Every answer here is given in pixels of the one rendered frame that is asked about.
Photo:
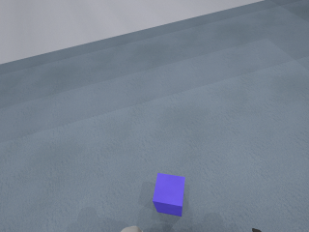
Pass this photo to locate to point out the carton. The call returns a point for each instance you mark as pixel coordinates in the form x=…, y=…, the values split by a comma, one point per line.
x=168, y=194

